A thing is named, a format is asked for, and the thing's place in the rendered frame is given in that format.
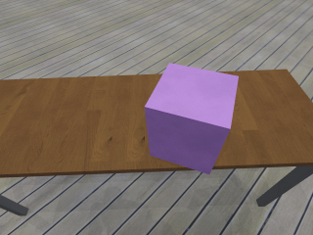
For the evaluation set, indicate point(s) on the table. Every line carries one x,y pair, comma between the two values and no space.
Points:
97,125

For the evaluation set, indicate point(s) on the carton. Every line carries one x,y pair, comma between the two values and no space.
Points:
189,116

